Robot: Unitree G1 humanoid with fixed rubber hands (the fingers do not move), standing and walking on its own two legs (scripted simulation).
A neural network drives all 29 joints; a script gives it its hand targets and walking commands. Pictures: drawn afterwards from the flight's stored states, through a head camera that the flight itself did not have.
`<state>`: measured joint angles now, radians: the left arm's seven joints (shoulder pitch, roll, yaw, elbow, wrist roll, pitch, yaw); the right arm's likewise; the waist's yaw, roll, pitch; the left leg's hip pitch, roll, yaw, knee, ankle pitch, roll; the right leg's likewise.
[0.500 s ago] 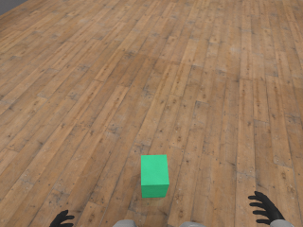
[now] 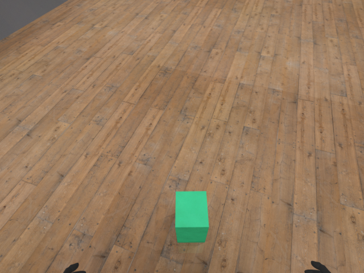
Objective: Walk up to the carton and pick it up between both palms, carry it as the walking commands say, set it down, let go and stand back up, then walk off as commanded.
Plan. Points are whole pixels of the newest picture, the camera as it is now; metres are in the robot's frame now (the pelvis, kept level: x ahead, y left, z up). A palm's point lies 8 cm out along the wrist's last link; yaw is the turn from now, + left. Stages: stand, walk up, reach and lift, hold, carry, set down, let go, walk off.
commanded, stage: walk up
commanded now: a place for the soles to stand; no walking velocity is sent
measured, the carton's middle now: (191, 218) +0.42 -0.01 -0.64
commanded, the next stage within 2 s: reach and lift in 1.82 s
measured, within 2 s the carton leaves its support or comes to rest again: neither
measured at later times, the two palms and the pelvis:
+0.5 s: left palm out of the picture +0.09 +0.31 -0.12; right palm out of the picture +0.08 -0.30 -0.10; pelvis +0.00 +0.01 -0.01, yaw +2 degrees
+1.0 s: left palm out of the picture +0.08 +0.32 -0.13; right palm (330, 272) +0.12 -0.30 -0.11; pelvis +0.00 +0.01 -0.02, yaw +4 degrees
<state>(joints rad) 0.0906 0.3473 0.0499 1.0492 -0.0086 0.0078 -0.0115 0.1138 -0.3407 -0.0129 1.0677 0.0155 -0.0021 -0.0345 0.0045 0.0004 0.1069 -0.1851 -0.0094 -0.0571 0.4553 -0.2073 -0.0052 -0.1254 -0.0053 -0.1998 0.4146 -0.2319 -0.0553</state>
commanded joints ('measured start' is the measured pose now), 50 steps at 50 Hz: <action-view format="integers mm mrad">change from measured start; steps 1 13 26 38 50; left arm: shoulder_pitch -57 -40 -38 -3 26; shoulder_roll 212 202 215 228 230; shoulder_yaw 47 59 60 64 67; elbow -77 -129 -182 -211 -238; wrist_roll -1 8 12 11 9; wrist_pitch -17 -8 -6 -1 12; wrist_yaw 10 3 -8 -10 -12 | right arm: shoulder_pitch -24 42 78 50 27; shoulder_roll -227 -238 -258 -280 -306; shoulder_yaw -46 -56 -60 -65 -70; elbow -60 -117 -170 -204 -235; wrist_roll -1 -13 -9 -8 -17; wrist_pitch -21 -27 -19 -15 -15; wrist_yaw -10 -11 -11 -15 -19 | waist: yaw -5 -1 -9 6 21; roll -3 34 0 20 76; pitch -109 -64 -91 -94 -80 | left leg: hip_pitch -49 -153 -108 -157 -232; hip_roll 95 95 66 64 120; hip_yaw -58 -128 -118 -175 -343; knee -56 -82 33 69 -1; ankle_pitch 172 46 133 115 52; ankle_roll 41 61 66 82 139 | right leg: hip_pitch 55 65 29 45 60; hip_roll -211 -178 -212 -207 -134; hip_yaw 164 166 153 158 164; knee -131 -106 -59 5 126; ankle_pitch -15 -172 -49 -6 -72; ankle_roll -6 -13 -36 -47 -20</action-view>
